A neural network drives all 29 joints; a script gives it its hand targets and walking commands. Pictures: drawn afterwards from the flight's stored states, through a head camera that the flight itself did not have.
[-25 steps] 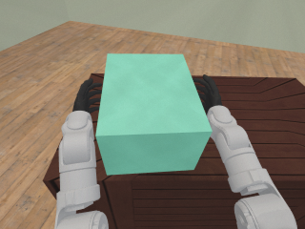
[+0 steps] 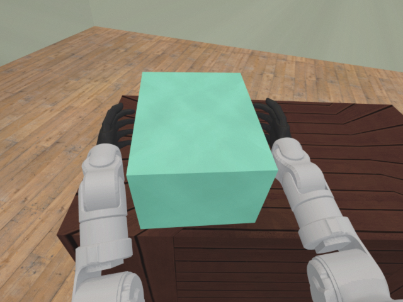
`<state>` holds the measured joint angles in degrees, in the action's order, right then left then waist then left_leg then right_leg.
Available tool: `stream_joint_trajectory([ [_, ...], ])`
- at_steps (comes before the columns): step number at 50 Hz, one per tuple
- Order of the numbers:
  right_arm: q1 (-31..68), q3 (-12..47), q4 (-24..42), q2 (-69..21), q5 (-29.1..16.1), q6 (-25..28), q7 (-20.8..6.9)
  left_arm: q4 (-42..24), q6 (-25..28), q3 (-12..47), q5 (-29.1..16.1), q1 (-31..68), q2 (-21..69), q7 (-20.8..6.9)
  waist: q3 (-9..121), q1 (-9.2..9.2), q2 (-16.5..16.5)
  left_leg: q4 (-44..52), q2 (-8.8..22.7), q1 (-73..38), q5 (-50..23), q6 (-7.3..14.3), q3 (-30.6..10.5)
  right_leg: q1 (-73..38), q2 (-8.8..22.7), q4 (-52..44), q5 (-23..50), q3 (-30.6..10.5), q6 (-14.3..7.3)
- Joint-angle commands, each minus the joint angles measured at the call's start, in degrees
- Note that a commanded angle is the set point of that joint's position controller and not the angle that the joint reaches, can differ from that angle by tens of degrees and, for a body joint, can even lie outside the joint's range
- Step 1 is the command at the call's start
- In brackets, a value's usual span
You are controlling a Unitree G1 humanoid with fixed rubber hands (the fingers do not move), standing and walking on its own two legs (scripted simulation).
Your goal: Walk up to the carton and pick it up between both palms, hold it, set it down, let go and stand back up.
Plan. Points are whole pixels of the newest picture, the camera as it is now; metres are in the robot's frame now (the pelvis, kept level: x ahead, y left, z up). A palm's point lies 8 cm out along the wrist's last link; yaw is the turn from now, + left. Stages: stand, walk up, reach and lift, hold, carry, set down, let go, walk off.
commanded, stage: hold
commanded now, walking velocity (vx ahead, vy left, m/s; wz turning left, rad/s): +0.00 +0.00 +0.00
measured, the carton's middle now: (195, 143) +0.40 +0.01 +0.14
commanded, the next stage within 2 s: none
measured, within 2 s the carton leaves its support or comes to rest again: neither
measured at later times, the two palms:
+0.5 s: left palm (114, 146) +0.36 +0.17 +0.17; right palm (281, 141) +0.36 -0.15 +0.17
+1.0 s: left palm (113, 144) +0.36 +0.17 +0.18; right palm (281, 138) +0.36 -0.15 +0.18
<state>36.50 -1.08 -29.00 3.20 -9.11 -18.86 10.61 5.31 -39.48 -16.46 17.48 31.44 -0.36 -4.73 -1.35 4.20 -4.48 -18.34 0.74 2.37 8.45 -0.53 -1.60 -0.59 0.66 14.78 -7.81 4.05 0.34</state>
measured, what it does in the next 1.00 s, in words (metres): stands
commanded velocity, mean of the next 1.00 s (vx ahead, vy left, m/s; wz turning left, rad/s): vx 0.00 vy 0.00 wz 0.00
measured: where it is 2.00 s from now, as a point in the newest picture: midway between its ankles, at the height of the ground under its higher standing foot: outside the picture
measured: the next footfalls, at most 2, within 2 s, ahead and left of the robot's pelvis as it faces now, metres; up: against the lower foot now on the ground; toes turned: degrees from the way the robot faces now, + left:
none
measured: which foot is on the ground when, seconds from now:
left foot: down 0.00-1.00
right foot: down 0.00-1.00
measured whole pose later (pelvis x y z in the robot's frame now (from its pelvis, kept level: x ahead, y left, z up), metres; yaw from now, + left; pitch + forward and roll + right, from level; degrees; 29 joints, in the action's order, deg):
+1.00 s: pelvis +0.00 +0.00 +0.00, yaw -1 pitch -8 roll -1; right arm 36.9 0.3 -28.9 4.1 -10.9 -19.9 11.3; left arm 4.8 -40.1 -17.4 18.1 31.0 0.4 -5.3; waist -2.0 4.4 -4.1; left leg -17.4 0.8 0.8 8.5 -0.4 -0.7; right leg -1.9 0.6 13.8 -7.5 3.1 0.5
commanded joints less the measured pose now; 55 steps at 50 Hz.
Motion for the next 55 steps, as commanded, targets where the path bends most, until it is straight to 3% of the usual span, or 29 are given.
stream_joint_trajectory([
  [1,40.23,18.61,18.74,-30.0,-3.83,4.8,-6.43,-4.34,3.32,26.56,-7.66,36.01,30.18,-7.33,19.15,2.26,5.51,0.93,-3.87,-5.64,-10.25,-1.19,2.64,-2.73,-3.64,-1.25,5.99,0.55,0.92],
  [4,40.43,19.11,20.47,-30.1,-4.68,5.32,-6.57,-5.85,3.48,27.41,-7.97,35.25,30.27,-7.14,20.9,2.24,6.45,0.76,-3.12,-5.94,-10.53,-1.57,2.89,-4.09,-3.53,-1.21,6.08,1.46,1.15],
  [6,40.0,20.15,20.96,-30.51,-5.04,5.14,-6.31,-6.8,3.59,27.96,-8.88,32.84,30.24,-6.95,22.21,1.63,6.76,0.48,-3.45,-7.75,-15.42,-1.55,2.92,-5.17,-3.67,-0.82,9.89,1.17,1.19],
  [7,39.05,19.84,19.91,-30.44,-4.99,4.86,-6.23,-7.96,3.79,27.91,-8.99,33.66,29.64,-7.06,21.61,2.38,6.63,-0.05,-3.44,-7.85,-15.98,-1.73,2.91,-5.24,-3.46,-0.79,10.76,1.02,0.87],
  [8,40.68,20.93,21.34,-30.72,-5.39,5.04,-6.42,-9.44,4.0,27.67,-8.92,35.69,29.44,-7.04,22.34,1.71,6.2,0.15,-3.48,-7.98,-16.19,-1.86,2.8,-5.37,-3.86,-0.77,11.01,1.14,0.78],
  [9,39.87,20.68,19.18,-30.31,-5.82,4.43,-6.32,-8.74,3.79,27.36,-8.16,35.93,28.85,-6.8,20.59,1.52,7.44,0.31,-3.36,-7.65,-16.24,-2.52,2.82,-4.59,-3.92,-0.77,10.9,1.23,1.37],
  [13,38.72,20.75,18.93,-29.36,-5.16,3.88,-6.33,-7.31,2.56,26.0,-7.38,33.62,29.39,-6.91,18.97,1.52,6.0,0.39,-3.25,-6.79,-14.9,-2.59,2.77,-4.41,-3.89,-1.03,9.0,1.39,1.33],
  [18,39.77,20.98,19.67,-30.28,-5.66,4.59,-6.74,-4.26,1.84,22.51,-6.34,30.72,28.13,-7.38,16.74,-0.07,2.99,1.5,-3.3,-5.21,-13.32,-0.72,3.41,-6.4,-3.39,-1.03,10.02,0.96,1.41],
  [19,39.68,21.24,20.07,-30.11,-5.22,4.74,-6.71,-4.81,2.14,23.78,-6.35,31.2,29.16,-7.52,18.61,-0.4,4.34,1.49,-3.6,-5.81,-13.75,-1.01,2.88,-6.43,-3.66,-0.55,10.56,0.86,1.59],
  [20,39.63,21.31,20.77,-30.79,-5.56,4.83,-6.42,-4.89,2.24,23.69,-6.71,30.16,28.98,-7.71,18.75,0.1,3.14,0.99,-3.27,-6.27,-14.55,-0.75,3.23,-6.3,-3.3,-0.92,11.64,0.79,1.2],
  [25,39.89,22.26,21.97,-32.61,-5.54,5.17,-6.54,-8.23,3.45,26.68,-8.0,33.8,29.26,-6.95,20.89,0.33,4.0,1.2,-3.58,-6.64,-12.81,-0.91,3.25,-4.41,-3.32,-0.83,9.6,1.39,1.46],
  [26,39.74,21.75,22.21,-31.97,-5.5,5.32,-6.5,-8.63,4.19,27.04,-7.73,34.56,29.28,-6.86,21.48,-0.19,6.34,1.03,-3.5,-6.71,-13.71,-0.97,3.14,-5.09,-3.53,-0.73,9.56,1.14,1.27],
  [27,38.9,21.39,21.94,-31.01,-5.68,5.46,-6.37,-9.51,4.15,28.49,-7.92,35.15,30.44,-6.69,22.08,1.21,7.46,0.77,-3.63,-7.33,-14.53,-2.13,2.8,-5.24,-4.02,-0.67,9.66,1.56,1.03],
  [28,39.54,20.88,21.42,-30.98,-5.58,5.74,-6.4,-9.33,4.49,28.78,-8.81,34.8,30.64,-6.71,20.41,0.42,7.33,0.84,-3.21,-6.46,-14.27,-1.88,2.74,-4.78,-3.68,-0.86,8.59,1.19,0.9],
  [29,38.94,20.33,22.13,-29.98,-4.91,5.9,-6.56,-9.42,4.72,29.35,-9.21,35.69,30.09,-6.34,22.57,1.63,7.28,0.3,-2.85,-7.79,-15.72,-2.31,2.78,-3.79,-3.93,-1.01,7.92,1.44,0.81],
  [32,39.21,19.65,21.66,-31.02,-5.04,5.47,-6.86,-7.41,4.71,29.52,-10.13,34.4,30.96,-6.03,22.83,2.42,5.44,0.7,-2.94,-8.05,-14.13,-1.89,2.06,-3.56,-3.67,-1.85,7.09,1.58,0.97],
  [34,39.08,20.55,20.9,-30.06,-6.0,5.46,-6.65,-7.02,4.73,27.11,-8.98,34.62,29.03,-6.09,21.85,1.0,4.13,0.4,-3.2,-6.64,-11.84,-1.07,2.38,-2.43,-3.24,-1.39,7.11,0.5,0.96],
  [35,39.86,20.95,21.49,-30.87,-6.42,5.5,-6.66,-7.17,4.76,28.06,-9.46,34.1,29.68,-6.1,21.19,1.3,5.99,0.68,-3.53,-7.01,-12.51,-1.45,2.81,-3.28,-3.68,-1.05,7.89,1.35,0.99],
  [38,40.85,21.16,21.5,-30.58,-5.9,5.24,-6.31,-5.66,4.15,26.43,-8.26,33.86,29.75,-6.24,20.74,0.27,4.56,1.0,-3.58,-5.94,-11.76,-1.08,2.89,-4.36,-3.25,-1.21,8.99,0.63,1.51],
  [44,37.84,20.46,17.04,-30.28,-5.36,3.05,-6.03,-2.66,2.09,22.25,-6.0,31.33,27.74,-7.76,15.77,0.8,4.54,2.25,-4.2,-4.73,-9.77,-0.6,3.37,-5.01,-2.99,-1.56,9.0,0.31,1.85],
  [47,36.73,20.93,19.35,-30.22,-6.26,3.25,-5.86,-6.02,2.01,21.73,-5.81,30.23,27.95,-8.12,16.85,-0.61,4.83,1.85,-3.49,-5.02,-13.88,-1.19,3.49,-6.91,-3.73,-0.84,11.28,0.52,1.56],
  [48,38.13,21.49,20.17,-29.69,-6.9,3.76,-5.98,-6.98,2.0,23.42,-6.27,30.48,28.52,-7.97,18.54,0.13,5.84,1.34,-3.79,-6.13,-15.64,-1.36,3.27,-7.1,-3.71,-0.41,12.81,0.49,1.44],
  [49,37.68,21.52,19.74,-30.62,-5.9,3.87,-5.95,-9.09,2.39,24.53,-6.85,32.19,28.1,-7.78,19.96,-0.25,5.72,1.11,-3.23,-6.3,-15.86,-1.8,3.21,-6.25,-3.55,-0.56,11.69,0.65,1.05],
  [50,37.26,21.12,19.69,-30.56,-6.25,3.93,-6.05,-9.9,2.61,26.13,-7.46,33.95,28.64,-7.67,19.41,0.97,6.83,0.65,-3.17,-6.35,-14.73,-2.51,3.74,-5.45,-3.69,-0.73,10.22,1.1,0.77],
  [53,38.56,22.45,22.96,-31.0,-6.92,4.8,-6.76,-11.2,3.56,28.73,-8.54,34.38,30.49,-6.62,22.9,1.1,7.19,-0.1,-2.95,-7.5,-16.21,-2.64,2.37,-4.59,-4.02,-0.34,10.02,1.16,0.58],
  [55,39.42,22.02,23.98,-31.82,-6.29,5.36,-7.03,-9.31,4.31,28.8,-9.19,33.48,30.38,-6.24,23.42,0.59,4.75,0.06,-3.29,-7.24,-15.2,-1.61,2.27,-3.71,-3.72,-0.43,9.02,0.81,0.76],
])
